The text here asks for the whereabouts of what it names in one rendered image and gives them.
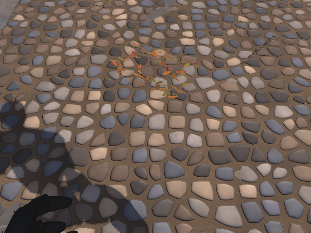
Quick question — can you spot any left robot hand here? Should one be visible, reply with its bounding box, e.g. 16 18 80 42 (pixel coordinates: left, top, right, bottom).
2 194 78 233

